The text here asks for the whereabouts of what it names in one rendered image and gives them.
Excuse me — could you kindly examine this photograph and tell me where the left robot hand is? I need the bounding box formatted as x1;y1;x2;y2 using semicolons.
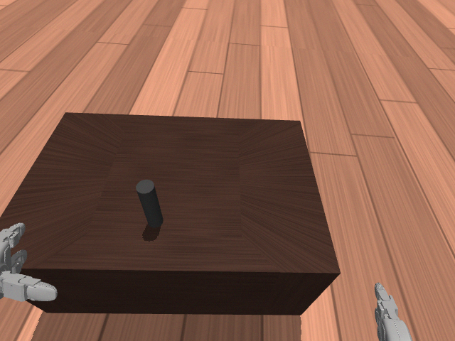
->
0;223;58;302

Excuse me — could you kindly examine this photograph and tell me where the can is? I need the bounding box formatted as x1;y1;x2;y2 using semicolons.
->
136;180;164;228

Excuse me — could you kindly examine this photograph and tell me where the right robot hand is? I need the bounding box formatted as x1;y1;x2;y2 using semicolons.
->
375;283;412;341

